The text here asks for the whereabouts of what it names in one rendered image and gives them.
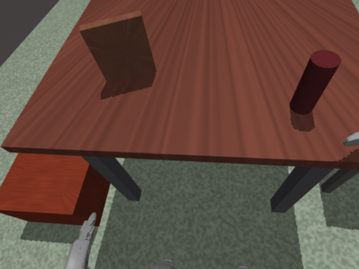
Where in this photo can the table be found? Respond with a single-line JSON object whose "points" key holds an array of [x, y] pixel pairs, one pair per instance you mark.
{"points": [[226, 73]]}

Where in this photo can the right robot hand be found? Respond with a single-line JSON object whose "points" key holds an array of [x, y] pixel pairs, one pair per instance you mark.
{"points": [[352, 140]]}

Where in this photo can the left robot hand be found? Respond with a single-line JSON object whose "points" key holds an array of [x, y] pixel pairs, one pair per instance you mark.
{"points": [[78, 256]]}

